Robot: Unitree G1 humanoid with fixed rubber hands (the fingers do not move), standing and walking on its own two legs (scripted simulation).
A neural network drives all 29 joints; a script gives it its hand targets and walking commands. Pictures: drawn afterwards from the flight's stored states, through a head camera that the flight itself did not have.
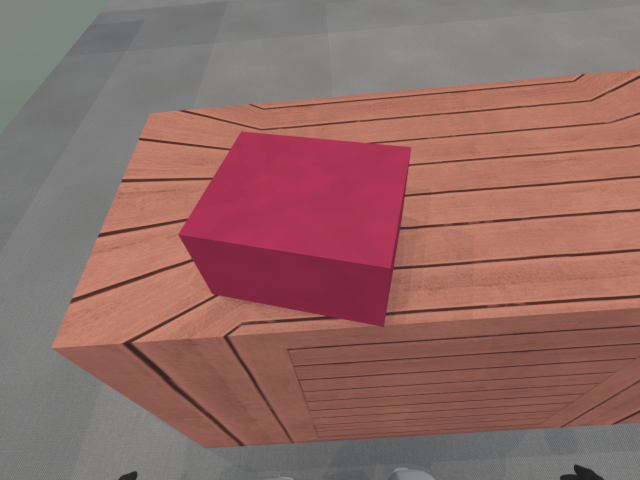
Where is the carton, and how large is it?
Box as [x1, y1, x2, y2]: [178, 132, 410, 326]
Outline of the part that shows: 241,132 178,234 212,293 383,326 401,219 410,147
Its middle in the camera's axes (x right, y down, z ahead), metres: -0.02 -0.03 +0.57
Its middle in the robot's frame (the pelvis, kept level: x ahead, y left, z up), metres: +0.46 +0.04 +0.04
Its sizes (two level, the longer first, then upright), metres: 0.264 0.215 0.144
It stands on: a pedestal, 0.71 m high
